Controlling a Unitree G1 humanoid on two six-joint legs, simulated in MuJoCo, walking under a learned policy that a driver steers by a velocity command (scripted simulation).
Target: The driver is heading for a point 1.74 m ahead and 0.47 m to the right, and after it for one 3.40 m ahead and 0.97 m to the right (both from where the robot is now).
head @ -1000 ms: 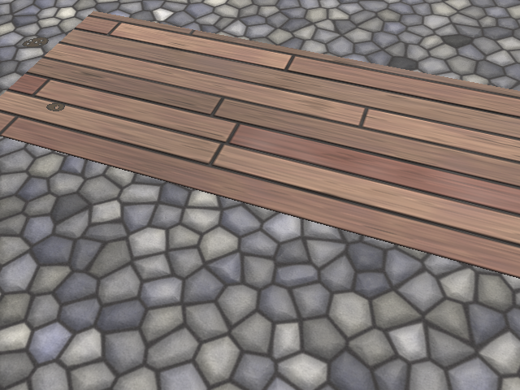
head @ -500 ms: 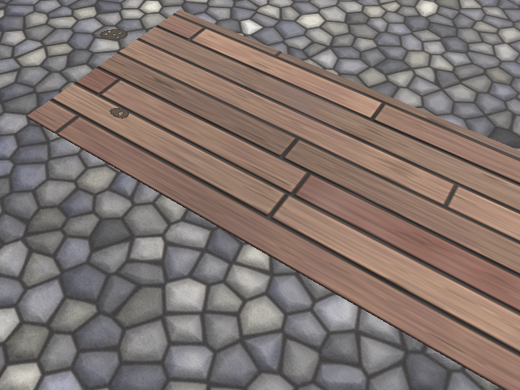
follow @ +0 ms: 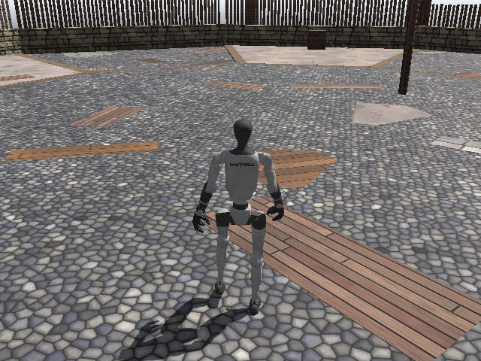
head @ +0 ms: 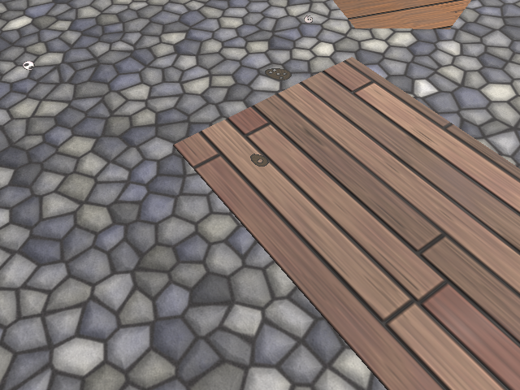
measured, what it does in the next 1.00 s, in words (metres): walks ahead, turning right: left foot, then right foot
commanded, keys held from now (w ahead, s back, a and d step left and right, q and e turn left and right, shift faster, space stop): w+e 0.92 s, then w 0.06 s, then w+q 0.02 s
